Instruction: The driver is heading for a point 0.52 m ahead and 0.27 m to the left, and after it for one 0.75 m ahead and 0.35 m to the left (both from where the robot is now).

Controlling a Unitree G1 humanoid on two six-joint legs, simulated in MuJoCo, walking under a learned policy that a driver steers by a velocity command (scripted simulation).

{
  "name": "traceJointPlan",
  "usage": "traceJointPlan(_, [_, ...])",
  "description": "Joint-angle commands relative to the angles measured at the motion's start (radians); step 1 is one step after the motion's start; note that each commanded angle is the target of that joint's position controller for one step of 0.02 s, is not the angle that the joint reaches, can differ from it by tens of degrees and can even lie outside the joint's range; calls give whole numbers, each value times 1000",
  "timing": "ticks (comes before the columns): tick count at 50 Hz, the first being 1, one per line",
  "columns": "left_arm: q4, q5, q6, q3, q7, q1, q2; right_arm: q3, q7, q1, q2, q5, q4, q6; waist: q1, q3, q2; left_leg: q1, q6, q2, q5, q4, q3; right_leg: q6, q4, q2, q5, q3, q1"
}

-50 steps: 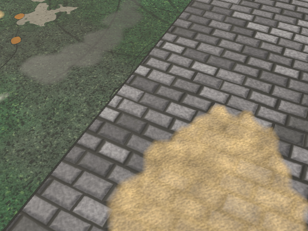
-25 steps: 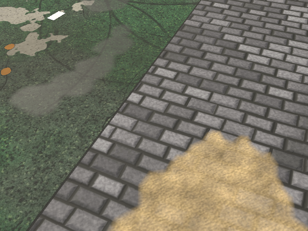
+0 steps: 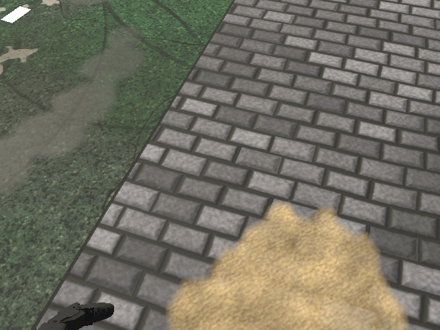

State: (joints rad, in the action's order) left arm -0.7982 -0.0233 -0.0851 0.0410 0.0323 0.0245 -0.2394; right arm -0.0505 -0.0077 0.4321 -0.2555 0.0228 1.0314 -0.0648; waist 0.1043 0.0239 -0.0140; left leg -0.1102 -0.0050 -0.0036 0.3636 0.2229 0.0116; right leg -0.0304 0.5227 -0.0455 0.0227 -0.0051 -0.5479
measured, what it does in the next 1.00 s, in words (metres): walks ahead, turning left: right foot, then left foot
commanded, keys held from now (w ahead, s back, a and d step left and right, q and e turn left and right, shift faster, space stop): w+q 0.72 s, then q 0.28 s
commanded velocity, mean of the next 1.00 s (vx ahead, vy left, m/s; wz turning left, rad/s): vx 0.43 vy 0.00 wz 0.50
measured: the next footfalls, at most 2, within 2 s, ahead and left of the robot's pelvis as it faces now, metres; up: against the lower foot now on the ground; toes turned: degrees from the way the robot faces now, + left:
right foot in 0.04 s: +0.20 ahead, -0.13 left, +0.00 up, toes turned +0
left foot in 0.60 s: +0.44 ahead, +0.17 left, +0.00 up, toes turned +22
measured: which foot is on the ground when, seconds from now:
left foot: down 0.00-0.04, up 0.06-0.58, down 0.60-1.00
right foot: up 0.00-0.02, down 0.04-0.58, up 0.60-1.00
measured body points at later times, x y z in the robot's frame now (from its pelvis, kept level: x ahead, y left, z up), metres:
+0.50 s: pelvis +0.26 -0.01 +0.00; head +0.28 +0.01 +0.45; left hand +0.21 +0.27 -0.14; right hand +0.49 -0.20 -0.10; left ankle +0.40 +0.17 -0.69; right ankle +0.16 -0.13 -0.73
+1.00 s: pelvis +0.52 +0.11 +0.00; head +0.55 +0.14 +0.45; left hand +0.58 +0.44 -0.08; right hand +0.73 -0.11 -0.10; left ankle +0.41 +0.15 -0.73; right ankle +0.73 +0.09 -0.71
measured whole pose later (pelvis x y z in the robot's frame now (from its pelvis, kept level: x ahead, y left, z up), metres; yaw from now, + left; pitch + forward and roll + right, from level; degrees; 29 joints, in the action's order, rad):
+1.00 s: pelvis +0.52 +0.11 +0.00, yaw +34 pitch +2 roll +0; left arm -0.75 0.01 -0.09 0.05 0.01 0.01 -0.28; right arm -0.09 -0.03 0.30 -0.29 0.02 0.77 -0.01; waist 0.07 0.04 -0.04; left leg 0.15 0.07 -0.13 0.34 0.47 -0.16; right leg 0.04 0.50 0.01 -0.03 0.08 -0.56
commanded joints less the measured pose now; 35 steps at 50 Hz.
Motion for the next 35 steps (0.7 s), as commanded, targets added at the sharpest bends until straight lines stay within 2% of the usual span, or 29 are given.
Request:
traceJointPlan(1, [2,2,-16,66,-9,-179,-172,-34,-4,-60,-172,0,-53,0,-193,-58,97,166,127,207,-704,209,-94,-50,-17,45,42,-20,355])
traceJointPlan(2, [-40,10,-14,88,-21,-368,-228,-19,-3,-68,-137,-14,-75,3,-270,-193,49,331,90,148,-562,476,-61,-94,11,-63,96,88,643])
traceJointPlan(3, [-64,26,-7,107,-23,-467,-329,20,1,68,10,-16,-91,-8,-218,-370,-221,673,21,-17,-47,875,-4,-233,-85,-337,333,527,981])
traceJointPlan(4, [-62,23,-8,81,-18,-460,-240,5,3,44,-55,9,-79,-24,-233,-385,-235,776,30,-20,209,1039,-136,-246,-251,-373,519,749,926])
traceJointPlan(5, [-52,16,-14,62,-19,-361,-185,-22,3,-50,-140,35,-111,-30,-214,-208,-176,856,50,34,141,1097,-136,-189,-277,-343,558,606,782])
traceJointPlan(6, [-39,15,-19,50,-19,-274,-150,-25,-4,-103,-142,33,-127,-31,-182,-121,-129,846,60,85,49,1079,-111,-158,-296,-312,464,474,641])
traceJointPlan(7, [-37,20,-24,40,-16,-211,-114,-30,-10,-116,-129,18,-126,-24,-150,-67,-94,800,60,118,-21,1031,-110,-139,-326,-273,357,358,519])
traceJointPlan(8, [-41,31,-31,35,-14,-175,-93,-35,-12,-92,-106,13,-119,-10,-113,-46,-114,734,60,147,-69,988,-121,-121,-354,-238,281,261,436])
traceJointPlan(10, [-58,35,-38,36,-14,-157,-82,-34,-9,-73,-61,14,-118,17,-85,-26,-103,682,56,160,-99,957,-115,-125,-396,-216,196,152,361])
traceJointPlan(13, [-80,42,-45,47,-29,-181,-118,-42,-10,-139,-64,7,-159,39,-79,16,-56,769,40,163,-206,882,-132,-145,-431,-223,112,53,357])
traceJointPlan(16, [-93,43,-39,51,-45,-213,-140,-44,5,-206,-63,0,-187,33,-93,35,-34,816,27,149,-353,733,-127,-141,-439,-216,54,-33,402])
traceJointPlan(19, [-98,36,-30,56,-56,-245,-164,-32,27,-315,-47,-5,-225,26,-130,64,-12,803,27,139,-435,581,-54,-129,-448,-211,20,-116,436])
traceJointPlan(22, [-116,25,-11,63,-58,-312,-183,-19,47,-417,-34,-4,-277,24,-171,96,5,842,43,132,-412,481,-14,-125,-417,-238,-26,-161,547])
traceJointPlan(24, [-123,16,5,69,-56,-337,-194,-17,60,-455,-40,-1,-310,25,-178,102,-3,852,62,119,-342,440,15,-116,-370,-257,-96,-183,625])
traceJointPlan(25, [-122,11,13,72,-55,-336,-204,-19,66,-458,-48,0,-324,26,-169,95,-13,831,76,103,-292,425,37,-109,-332,-262,-190,-197,650])
traceJointPlan(27, [-110,3,26,81,-58,-313,-235,-36,71,-405,-85,1,-336,30,-120,30,-56,696,113,34,-188,423,102,-87,-189,-262,-560,-227,676])
traceJointPlan(28, [-104,1,36,84,-59,-300,-246,-56,70,-308,-118,5,-320,32,-61,-31,-69,565,139,-13,-151,417,129,-74,-40,-250,-710,-242,662])
traceJointPlan(29, [-96,-3,42,80,-61,-282,-243,-89,60,-144,-174,9,-280,32,29,-117,-53,324,178,-61,-207,348,130,-41,178,-211,-702,-266,575])
traceJointPlan(30, [-74,21,33,63,-61,-297,-203,-127,35,10,-274,10,-244,44,78,-213,70,13,239,65,-179,315,-103,12,500,-164,-357,-267,311])
traceJointPlan(31, [-17,47,-2,16,-43,-375,-46,-132,33,-33,-362,14,-253,32,-59,-301,291,-278,433,302,6,185,-694,70,820,58,548,-125,-128])
traceJointPlan(32, [2,-1,-48,29,-30,-242,-135,-104,38,2,-270,-1,-278,19,22,-364,152,-307,428,341,66,47,-835,45,897,57,559,80,-238])
traceJointPlan(33, [29,-33,-70,40,-25,-157,-170,-89,40,-36,-216,-10,-271,5,23,-223,111,-218,376,316,-36,38,-684,15,865,9,458,80,-314])
traceJointPlan(34, [21,-18,-78,37,-32,-159,-159,-79,38,-106,-183,-6,-284,-4,-25,-155,32,-70,339,271,-145,50,-554,3,779,-39,371,84,-264])
traceJointPlan(35, [5,10,-75,45,-39,-171,-166,-68,36,-180,-145,-6,-301,-5,-68,-105,14,71,314,227,-246,41,-449,10,689,-69,322,84,-186])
